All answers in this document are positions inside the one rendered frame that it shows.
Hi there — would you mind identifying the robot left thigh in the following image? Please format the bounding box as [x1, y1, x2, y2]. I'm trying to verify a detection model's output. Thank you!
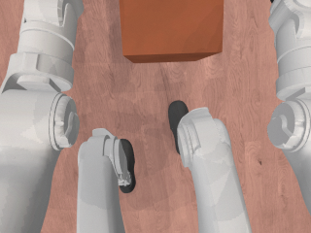
[76, 135, 125, 233]

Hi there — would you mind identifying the robot right shin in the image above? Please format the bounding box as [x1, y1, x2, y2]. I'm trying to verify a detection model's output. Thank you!
[177, 107, 232, 149]

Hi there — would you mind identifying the right robot forearm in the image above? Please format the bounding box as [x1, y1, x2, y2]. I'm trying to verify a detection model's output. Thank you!
[268, 0, 311, 101]

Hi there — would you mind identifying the right robot upper arm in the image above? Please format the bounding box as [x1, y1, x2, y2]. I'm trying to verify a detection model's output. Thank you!
[267, 98, 311, 216]

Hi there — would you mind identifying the carton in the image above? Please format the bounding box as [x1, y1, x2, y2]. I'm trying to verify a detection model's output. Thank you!
[119, 0, 225, 64]

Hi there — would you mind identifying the left robot upper arm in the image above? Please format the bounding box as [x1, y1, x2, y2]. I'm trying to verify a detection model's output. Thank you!
[0, 89, 80, 233]

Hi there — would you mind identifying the left robot forearm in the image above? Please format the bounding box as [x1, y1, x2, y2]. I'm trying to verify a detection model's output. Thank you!
[0, 0, 85, 95]

